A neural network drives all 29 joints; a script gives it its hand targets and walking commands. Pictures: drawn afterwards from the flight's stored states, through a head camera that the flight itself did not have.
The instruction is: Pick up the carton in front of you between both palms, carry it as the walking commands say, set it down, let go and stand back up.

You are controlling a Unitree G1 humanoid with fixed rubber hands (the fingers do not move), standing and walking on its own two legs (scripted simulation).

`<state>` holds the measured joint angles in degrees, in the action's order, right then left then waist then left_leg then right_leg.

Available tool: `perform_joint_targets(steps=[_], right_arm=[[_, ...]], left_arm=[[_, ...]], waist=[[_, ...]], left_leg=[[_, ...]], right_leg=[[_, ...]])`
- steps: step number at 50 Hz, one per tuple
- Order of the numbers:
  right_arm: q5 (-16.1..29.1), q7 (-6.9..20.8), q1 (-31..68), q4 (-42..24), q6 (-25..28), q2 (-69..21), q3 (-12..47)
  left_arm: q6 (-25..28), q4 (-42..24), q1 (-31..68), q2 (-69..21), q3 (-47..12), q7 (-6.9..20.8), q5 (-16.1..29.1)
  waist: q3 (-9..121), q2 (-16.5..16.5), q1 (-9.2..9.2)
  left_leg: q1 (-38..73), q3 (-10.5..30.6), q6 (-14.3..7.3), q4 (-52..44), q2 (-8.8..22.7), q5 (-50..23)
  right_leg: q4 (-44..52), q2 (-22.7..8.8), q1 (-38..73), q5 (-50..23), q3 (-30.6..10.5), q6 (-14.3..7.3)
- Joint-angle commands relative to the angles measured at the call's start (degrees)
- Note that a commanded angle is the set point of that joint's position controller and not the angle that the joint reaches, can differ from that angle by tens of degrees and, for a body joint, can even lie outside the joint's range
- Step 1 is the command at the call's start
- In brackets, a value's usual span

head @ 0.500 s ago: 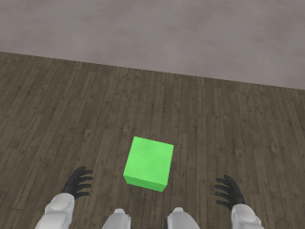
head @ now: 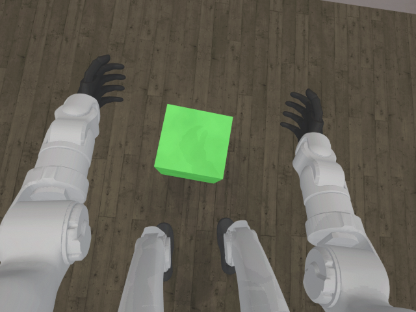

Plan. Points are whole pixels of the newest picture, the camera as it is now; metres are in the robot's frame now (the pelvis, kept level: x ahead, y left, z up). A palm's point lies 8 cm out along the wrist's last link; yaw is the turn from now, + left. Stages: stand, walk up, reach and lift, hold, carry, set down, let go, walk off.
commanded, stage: reach and lift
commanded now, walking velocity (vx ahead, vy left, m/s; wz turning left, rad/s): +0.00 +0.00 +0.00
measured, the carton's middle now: (193, 148) +0.49 -0.02 -0.53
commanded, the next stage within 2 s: none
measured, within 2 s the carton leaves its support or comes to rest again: leaves its support in 1.84 s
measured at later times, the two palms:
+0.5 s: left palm (120, 112) +0.53 +0.17 -0.25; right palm (275, 135) +0.45 -0.21 -0.24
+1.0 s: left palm (139, 134) +0.52 +0.16 -0.45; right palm (252, 151) +0.45 -0.21 -0.44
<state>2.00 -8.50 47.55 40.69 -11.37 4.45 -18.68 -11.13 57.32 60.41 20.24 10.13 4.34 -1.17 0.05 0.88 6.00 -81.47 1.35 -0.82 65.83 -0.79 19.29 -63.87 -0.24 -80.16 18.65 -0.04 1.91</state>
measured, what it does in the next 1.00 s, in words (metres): lowers itself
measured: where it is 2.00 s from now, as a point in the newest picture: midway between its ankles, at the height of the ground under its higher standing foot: (197, 258)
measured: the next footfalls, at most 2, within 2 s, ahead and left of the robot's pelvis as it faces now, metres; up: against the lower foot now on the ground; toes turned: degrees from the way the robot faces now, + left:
none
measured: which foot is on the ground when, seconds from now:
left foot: down 0.00-1.00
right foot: down 0.00-1.00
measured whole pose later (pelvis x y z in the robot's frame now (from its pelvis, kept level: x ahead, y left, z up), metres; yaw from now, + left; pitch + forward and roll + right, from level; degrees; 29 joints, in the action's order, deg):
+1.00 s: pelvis -0.04 +0.00 -0.27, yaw -3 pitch +40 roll -4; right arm 12.1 -10.5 75.8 60.0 -2.6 11.0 -12.6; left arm -3.3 71.9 86.9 28.7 -2.7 -1.2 11.3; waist -17.4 -1.8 5.0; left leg -131.6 3.0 0.2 121.4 -1.4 29.5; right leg -118.6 2.9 -130.2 28.3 0.0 3.6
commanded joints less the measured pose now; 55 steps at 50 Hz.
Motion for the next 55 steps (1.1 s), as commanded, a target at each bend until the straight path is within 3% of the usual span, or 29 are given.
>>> perform_joint_targets(steps=[1, 8, 13, 21, 28, 34, 43, 50, 55], right_arm=[[-0.51, -0.4, 14.38, -5.28, 1.74, 4.71, -1.97], [-3.23, 1.04, 12.15, -6.83, 4.44, 3.47, -4.91], [-4.83, 2.62, 11.57, -4.61, 7.09, 1.97, -6.79], [-4.16, 2.68, 11.72, 1.23, 9.41, 2.28, -6.62], [2.48, 0.04, 16.59, -0.94, 10.08, 7.18, -0.93], [7.77, -1.87, 24.44, -1.29, 8.6, 10.01, 2.87], [9.56, -2.6, 35.33, 9.15, 8.1, 11.8, 4.49], [10.64, -2.1, 40.42, 14.95, 10.76, 13.64, 5.78], [16.12, -1.41, 38.73, 17.22, 11.63, 8.76, 10.47]], left_arm=[[1.82, -3.05, 20.38, 7.92, 1.31, 0.24, -0.87], [3.55, -2.6, 20.68, 6.27, 3.3, 0.48, -4.44], [5.43, -2.35, 18.32, 3.0, 4.89, 0.25, -5.85], [7.51, -1.12, 16.02, 2.89, 3.53, -2.02, -3.94], [8.39, -5.41, 22.73, 7.77, -3.41, -4.69, 3.44], [7.39, -5.51, 30.7, 11.42, -7.79, -5.65, 8.62], [7.2, 6.66, 38.66, 13.94, -10.43, -5.61, 11.32], [9.76, 9.96, 43.3, 15.19, -13.17, -5.78, 13.25], [11.32, 7.1, 42.59, 14.94, -14.91, -6.46, 13.4]], waist=[[50.02, 5.91, 1.33], [59.88, 7.59, 1.42], [54.9, 7.09, 0.72], [54.19, 5.46, -0.39], [65.88, 7.71, -0.25], [66.92, 8.92, 0.0], [51.72, 5.73, 0.18], [49.62, 5.14, 0.04], [50.97, 6.6, -3.36]], left_leg=[[29.79, 0.34, 1.16, -6.46, -2.47, -5.31], [34.9, 0.86, 1.27, -3.41, -2.75, -23.05], [27.1, 2.05, 1.33, 0.65, -2.24, -26.97], [8.27, 1.56, 1.49, 13.81, -2.39, -21.62], [6.49, 0.39, 1.95, 27.23, -1.88, -20.03], [2.7, -0.64, 1.85, 34.53, -1.12, -9.4], [-11.95, 0.25, 0.87, 40.77, 0.88, 5.63], [-14.11, 1.35, 0.81, 46.9, 1.67, 1.27], [-11.75, 0.71, 0.64, 49.29, 1.81, -3.55]], right_leg=[[4.93, 3.76, 15.96, -5.81, 4.59, 2.15], [3.73, 4.77, 12.44, -17.41, 5.08, 2.33], [0.06, 4.73, 2.31, -19.22, 4.62, 2.63], [-13.95, 4.58, -8.55, -17.38, 3.93, 3.52], [-27.35, 4.54, -12.13, -16.26, 4.82, 3.67], [-35.13, 3.48, -14.58, -8.26, 5.88, 2.98], [-42.67, 1.83, -18.16, 3.03, 5.11, 2.39], [-48.75, 1.68, -17.41, -2.02, 4.08, 2.39], [-50.96, 3.03, -18.26, -6.18, 3.48, 2.47]])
